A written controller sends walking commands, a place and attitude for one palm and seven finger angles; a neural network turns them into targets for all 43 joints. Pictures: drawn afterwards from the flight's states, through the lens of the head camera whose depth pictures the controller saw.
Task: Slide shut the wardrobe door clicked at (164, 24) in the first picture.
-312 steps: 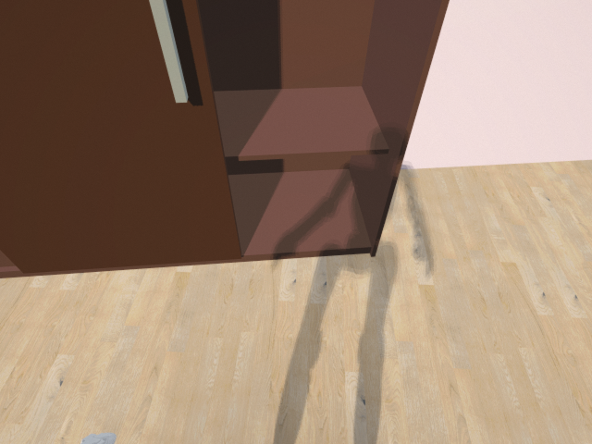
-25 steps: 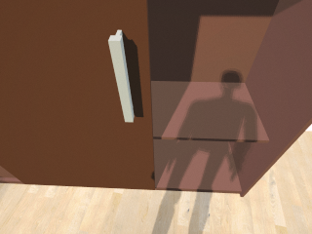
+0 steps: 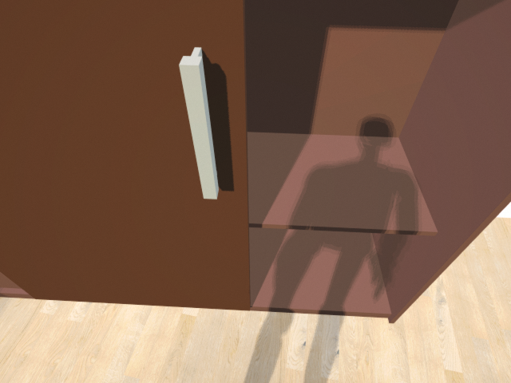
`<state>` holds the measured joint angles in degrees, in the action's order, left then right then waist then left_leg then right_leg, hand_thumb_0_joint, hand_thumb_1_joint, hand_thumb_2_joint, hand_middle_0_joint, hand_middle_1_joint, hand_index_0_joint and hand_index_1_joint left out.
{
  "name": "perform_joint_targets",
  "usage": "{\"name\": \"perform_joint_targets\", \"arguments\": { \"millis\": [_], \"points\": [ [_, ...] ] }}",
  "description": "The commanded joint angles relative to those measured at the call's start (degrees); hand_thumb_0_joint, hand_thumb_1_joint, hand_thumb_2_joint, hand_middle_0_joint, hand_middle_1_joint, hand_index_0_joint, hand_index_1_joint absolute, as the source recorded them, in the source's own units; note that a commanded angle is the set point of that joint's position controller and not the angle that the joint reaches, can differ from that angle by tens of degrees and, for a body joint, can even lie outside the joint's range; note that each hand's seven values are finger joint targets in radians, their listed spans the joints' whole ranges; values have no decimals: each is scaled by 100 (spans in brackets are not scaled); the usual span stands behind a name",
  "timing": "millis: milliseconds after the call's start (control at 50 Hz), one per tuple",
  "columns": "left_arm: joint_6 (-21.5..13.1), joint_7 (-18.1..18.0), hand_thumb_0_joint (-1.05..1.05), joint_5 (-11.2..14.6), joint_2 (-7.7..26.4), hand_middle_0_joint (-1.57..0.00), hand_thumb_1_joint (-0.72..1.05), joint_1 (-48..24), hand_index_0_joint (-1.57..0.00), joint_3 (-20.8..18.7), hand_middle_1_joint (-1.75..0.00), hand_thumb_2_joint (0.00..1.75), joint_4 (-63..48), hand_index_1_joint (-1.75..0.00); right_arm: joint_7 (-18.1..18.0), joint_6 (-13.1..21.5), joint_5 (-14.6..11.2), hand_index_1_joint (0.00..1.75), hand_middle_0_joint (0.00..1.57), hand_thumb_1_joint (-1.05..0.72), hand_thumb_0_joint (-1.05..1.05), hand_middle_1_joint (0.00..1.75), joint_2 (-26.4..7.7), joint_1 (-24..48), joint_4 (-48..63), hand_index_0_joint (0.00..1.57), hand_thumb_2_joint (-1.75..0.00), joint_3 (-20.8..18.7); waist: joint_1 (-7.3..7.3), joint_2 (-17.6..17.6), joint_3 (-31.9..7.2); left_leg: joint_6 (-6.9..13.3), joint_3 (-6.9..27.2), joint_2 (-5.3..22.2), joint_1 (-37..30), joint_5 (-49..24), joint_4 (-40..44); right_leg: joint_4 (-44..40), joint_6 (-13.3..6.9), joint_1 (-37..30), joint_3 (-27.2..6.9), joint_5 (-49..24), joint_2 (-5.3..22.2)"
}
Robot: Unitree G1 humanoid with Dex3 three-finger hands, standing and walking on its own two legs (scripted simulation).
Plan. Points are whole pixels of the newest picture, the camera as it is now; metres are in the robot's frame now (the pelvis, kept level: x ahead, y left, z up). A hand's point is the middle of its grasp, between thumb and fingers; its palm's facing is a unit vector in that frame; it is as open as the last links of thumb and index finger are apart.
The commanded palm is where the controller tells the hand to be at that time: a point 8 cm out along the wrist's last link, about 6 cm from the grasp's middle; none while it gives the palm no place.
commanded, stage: look again from close up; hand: left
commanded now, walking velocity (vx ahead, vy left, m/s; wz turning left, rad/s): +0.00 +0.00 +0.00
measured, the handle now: (205, 132) +0.48 +0.12 +0.15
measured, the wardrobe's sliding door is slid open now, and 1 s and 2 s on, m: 0.55 0.55 0.55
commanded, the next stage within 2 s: raise the hand with hooked fingers in 0.42 s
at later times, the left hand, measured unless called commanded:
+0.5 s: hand out of the picture -0.02 +0.17 -0.18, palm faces +0.03 -0.98 -0.17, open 7.3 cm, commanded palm none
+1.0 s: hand out of the picture +0.13 +0.19 -0.02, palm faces +0.09 -1.00 -0.01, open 8.9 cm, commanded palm +0.12 +0.26 +0.00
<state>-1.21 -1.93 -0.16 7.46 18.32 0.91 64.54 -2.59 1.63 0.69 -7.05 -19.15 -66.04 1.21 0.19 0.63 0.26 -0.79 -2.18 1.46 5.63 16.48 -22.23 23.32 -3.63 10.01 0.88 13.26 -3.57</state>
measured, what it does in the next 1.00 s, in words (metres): lowers itself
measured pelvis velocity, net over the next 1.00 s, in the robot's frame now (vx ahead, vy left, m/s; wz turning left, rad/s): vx -0.04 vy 0.01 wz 0.05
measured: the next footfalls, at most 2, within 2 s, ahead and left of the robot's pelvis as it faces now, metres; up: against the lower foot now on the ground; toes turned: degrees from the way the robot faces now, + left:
none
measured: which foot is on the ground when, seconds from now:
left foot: down 0.00-1.00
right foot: down 0.00-1.00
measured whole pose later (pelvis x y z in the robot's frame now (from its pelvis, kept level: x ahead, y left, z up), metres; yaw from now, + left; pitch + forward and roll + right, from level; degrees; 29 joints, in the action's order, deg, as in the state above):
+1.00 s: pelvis -0.04 +0.01 -0.06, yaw +3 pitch +7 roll +0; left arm -20.2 10.6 11.5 10.8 28.7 -4.1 -1.3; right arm -1.7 11.7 -1.1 -14.3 -9.2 -23.7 -2.6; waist -1.5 -1.3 -6.2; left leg 0.8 0.3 -0.7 33.6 28.2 -54.6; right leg 53.5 -2.5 36.2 3.7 24.5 -0.6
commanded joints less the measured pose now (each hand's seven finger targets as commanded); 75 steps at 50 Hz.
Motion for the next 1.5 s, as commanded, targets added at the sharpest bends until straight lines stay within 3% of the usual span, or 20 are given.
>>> {"name": "perform_joint_targets", "arguments": {
  "millis": [0, 480, 500, 520, 540, 560, 580, 620, 660, 700, 720, 760, 840, 940, 1020, 1060, 1140, 1240, 1360, 1480],
  "points": [
    [-107, -54, 0, -16, 529, -20, 90, 411, -20, -97, -30, 90, -142, -30, -13, 61, -24, 30, 20, -90, 0, 30, -494, -519, 53, 20, -90, -48, -2, -64, 322, 206, 332, 456, 388, -972, 321, -343, 15, -102, -788, -1500, 849],
    [-78, -54, 0, -24, 465, -20, 90, 458, -20, -91, -30, 90, -113, -30, -17, 43, -25, 30, 20, -90, 0, 30, -452, -533, 26, 20, -90, -45, -13, -19, 514, 227, 368, 463, 450, -795, 391, -374, 21, 68, -768, -1085, 814],
    [-225, -289, 0, -99, 779, -20, 90, 867, -20, -183, -30, 90, 81, -30, 59, 78, -55, 30, 20, -90, 0, 30, -671, 437, 496, 20, -90, -139, -341, -247, 696, 16, -86, 373, 1127, -725, -1119, -149, 475, -30, -1099, -4539, 1321],
    [-1433, -111, 0, 1216, 1877, -20, 88, -3353, -20, -373, -32, 89, -8634, -32, -194, 935, -263, 30, 20, -90, 0, 30, -1848, 207, 2635, 20, -90, -266, 541, 789, -2231, 261, 179, -153, -311, -1393, -134, 301, 230, -716, -813, -2761, 878],
    [-1401, -511, 0, 997, 2251, -20, 85, -3136, -20, -844, -33, 88, -8917, -33, -377, 1379, -388, 30, 20, -90, 0, 30, -1291, 1042, 2404, 20, -90, -135, 335, 1283, -1860, 277, -68, -94, -143, -1449, -303, 505, 149, -267, -492, -1376, 451],
    [-498, -574, 0, 758, 454, -21, 83, -117, -21, 56, -34, 87, -6967, -34, -292, 1677, -302, 30, 20, -90, 0, 30, -1050, 633, 2536, 20, -90, -261, 179, 1341, -1495, 272, 87, 1, 196, -1756, -98, 560, 80, 58, -132, -718, 338],
    [-139, -572, 0, 959, -226, -21, 81, 377, -21, 401, -36, 86, -6473, -36, -303, 1792, -416, 30, 20, -90, 0, 30, -1067, 597, 2337, 20, -90, -237, 179, 773, -838, 199, 247, -50, 532, -1469, -336, 524, 177, 447, 134, -644, 386],
    [-674, -406, 0, 1071, 251, -21, 76, -236, -21, 216, -39, 84, -7415, -39, -331, 1983, -337, 30, 20, -90, 0, 30, -1435, 690, 2764, 20, -90, -352, 418, -187, -448, 226, 386, -103, 953, -659, -678, 485, 284, 1073, 187, -21, 393],
    [-1218, -46, 0, 1083, -198, -21, 71, 107, -21, 341, -42, 82, -6676, -42, -219, 2081, -199, 30, 20, -90, 0, 30, -1363, 636, 3084, 20, -90, -415, 400, -1336, -135, 212, 418, -216, 1684, -106, -1132, 679, 319, 1749, 288, 812, 371],
    [-2003, 562, 0, 1255, -231, -22, 67, 1339, -22, -30, -45, 80, -5801, -45, -56, 2085, -136, 30, 20, -90, 0, 30, -1362, 791, 3373, 20, -90, -550, -66, -1961, -145, 103, 340, -220, 2567, 200, -1553, 1131, 286, 1972, 244, 1226, 385],
    [-2437, 942, 0, 1350, -224, -22, 64, 1810, -22, -132, -47, 79, -5788, -47, 66, 2047, -132, 30, 20, -90, 0, 30, -1358, 890, 3570, 20, -90, -595, -196, -1890, -302, 58, 271, -261, 2797, 119, -1760, 1383, 254, 1860, 196, 927, 393],
    [-3037, 1634, 0, 1278, 350, -22, 60, 1969, -22, -580, -50, 77, -5781, -50, 333, 1854, -158, 30, 20, -90, 0, 30, -1427, 1045, 3967, 20, -90, -679, -328, -729, -549, -22, 107, -376, 2893, -218, -2135, 1882, 87, 1684, 78, 127, 482],
    [-2398, 1596, 0, 1257, 1127, -23, 50, 1180, -23, -1278, -55, 73, -7006, -55, 234, 1269, -242, 30, 20, -90, 0, 30, -1374, 1273, 4710, 20, -90, -620, -531, -151, -952, 130, 1, -436, 3228, 45, -2127, 2079, 110, 1505, -74, 306, 446],
    [-2639, 1000, 0, 1317, 1279, -24, 39, -347, -24, -1284, -63, 68, -8999, -63, 58, 1129, -179, 30, 20, -90, 0, 30, -1264, 814, 4830, 20, -90, -466, 23, 388, -1414, 236, 297, -226, 2709, -150, -2405, 2153, 174, 1951, -90, 138, 297],
    [-2930, 1467, 0, 1428, 1010, -24, 29, -572, -24, -713, -69, 64, -8846, -69, -3, 1345, -194, 30, 20, -90, 0, 30, -1329, 738, 4526, 20, -90, -308, 391, 687, -1418, 244, 476, -145, 2359, -269, -2554, 2093, 215, 2254, 45, 4, 262],
    [-2636, 1867, 0, 1513, 1101, -25, 25, -764, -25, -645, -72, 62, -8241, -72, -77, 1413, -279, 30, 20, -90, 0, 30, -1437, 774, 4409, 20, -90, -246, 479, 343, -1049, 264, 574, -127, 2534, 121, -2450, 1880, 235, 2274, 39, 378, 246],
    [-1693, 2193, 0, 1735, 1720, -25, 15, -447, -25, -1505, -78, 58, -7395, -78, -202, 1486, -390, 30, 20, -90, 0, 30, -1496, 928, 4331, 20, -90, -208, 90, -25, -1198, 266, 549, -175, 2701, 329, -2123, 1389, 270, 1561, -148, 944, 364],
    [-1297, 1977, 0, 2000, 1957, -26, 4, -286, -26, -2269, -86, 53, -7809, -86, -197, 1574, -323, 30, 20, -90, 0, 30, -1339, 1087, 4283, 20, -90, -157, -261, -167, -1558, 223, 531, -157, 2347, -637, -1752, 1435, 266, 764, 117, -206, 364],
    [-1443, 2008, 0, 1985, 1912, -27, -10, -671, -27, -2109, -94, 47, -8141, -94, -150, 1822, -344, 30, 20, -90, 0, 30, -1387, 928, 4179, 20, -90, -185, -155, 328, -1265, 203, 458, -152, 1921, -767, -1432, 1237, 254, 833, 188, -379, 342],
    [-1170, 2142, 0, 2058, 2121, -28, -24, -920, -28, -2337, -103, 41, -7996, -103, -211, 1974, -394, 30, 20, -90, 0, 30, -1477, 862, 4038, 20, -90, -218, -179, 244, -1112, 198, 507, -138, 1554, -907, -1116, 992, 258, 684, 287, -549, 307]
  ]
}}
